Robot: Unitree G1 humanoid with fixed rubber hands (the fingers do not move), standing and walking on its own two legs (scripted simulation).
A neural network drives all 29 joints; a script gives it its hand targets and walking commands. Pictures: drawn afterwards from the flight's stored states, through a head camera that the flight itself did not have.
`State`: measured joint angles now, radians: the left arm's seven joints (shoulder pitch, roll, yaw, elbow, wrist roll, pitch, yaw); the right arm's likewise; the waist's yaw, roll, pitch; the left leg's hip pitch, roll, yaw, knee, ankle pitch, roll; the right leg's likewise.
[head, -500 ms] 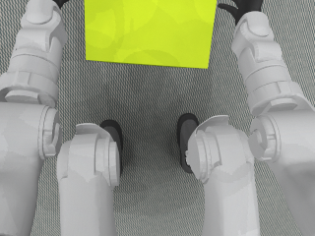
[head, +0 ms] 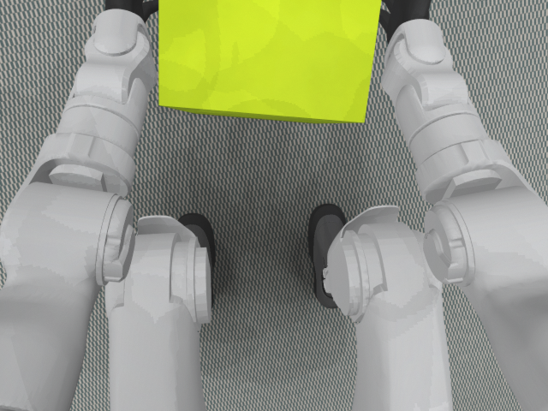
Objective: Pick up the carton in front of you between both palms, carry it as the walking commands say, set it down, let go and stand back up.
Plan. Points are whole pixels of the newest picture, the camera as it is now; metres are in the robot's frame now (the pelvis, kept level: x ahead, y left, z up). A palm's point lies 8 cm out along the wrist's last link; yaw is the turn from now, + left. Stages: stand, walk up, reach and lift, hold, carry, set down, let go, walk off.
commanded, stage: reach and lift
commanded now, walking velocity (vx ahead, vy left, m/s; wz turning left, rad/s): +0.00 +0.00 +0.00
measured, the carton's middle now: (264, 38) +0.52 +0.00 -0.25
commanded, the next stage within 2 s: none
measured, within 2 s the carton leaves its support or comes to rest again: leaves its support in 0.28 s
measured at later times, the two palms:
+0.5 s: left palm out of the picture +0.52 +0.15 -0.09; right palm (450, 6) +0.51 -0.15 -0.08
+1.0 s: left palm out of the picture +0.49 +0.15 +0.09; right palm out of the picture +0.48 -0.15 +0.09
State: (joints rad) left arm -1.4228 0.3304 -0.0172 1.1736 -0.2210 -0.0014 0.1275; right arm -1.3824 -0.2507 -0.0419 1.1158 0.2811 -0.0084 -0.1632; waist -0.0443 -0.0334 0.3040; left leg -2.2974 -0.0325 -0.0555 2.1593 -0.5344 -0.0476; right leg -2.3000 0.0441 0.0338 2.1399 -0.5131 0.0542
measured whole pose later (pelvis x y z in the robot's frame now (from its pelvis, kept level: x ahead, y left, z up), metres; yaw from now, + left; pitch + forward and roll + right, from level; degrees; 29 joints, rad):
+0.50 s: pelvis +0.01 +0.00 +0.01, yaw +1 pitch +39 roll -1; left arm -1.17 0.19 0.14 0.87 -0.07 0.25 0.14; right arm -1.10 -0.09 -0.35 0.78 0.07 0.20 -0.15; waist -0.04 -0.03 0.06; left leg -2.25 -0.10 -0.08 2.13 -0.56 -0.08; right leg -2.24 0.09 0.07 2.12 -0.55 0.09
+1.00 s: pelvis +0.02 +0.00 +0.14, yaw +1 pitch +42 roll +0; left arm -0.94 0.00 0.39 0.72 0.19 0.34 0.05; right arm -0.90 0.04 -0.47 0.63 -0.17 0.33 -0.07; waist -0.01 0.00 -0.21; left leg -1.91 -0.11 -0.09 1.69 -0.51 -0.07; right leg -1.91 0.12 0.11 1.68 -0.50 0.08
